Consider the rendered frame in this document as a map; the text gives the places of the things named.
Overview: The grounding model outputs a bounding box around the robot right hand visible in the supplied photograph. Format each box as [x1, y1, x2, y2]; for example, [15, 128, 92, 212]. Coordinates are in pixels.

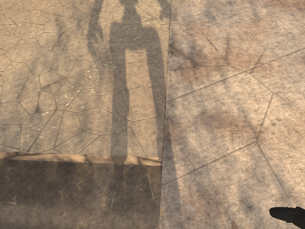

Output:
[269, 206, 305, 229]

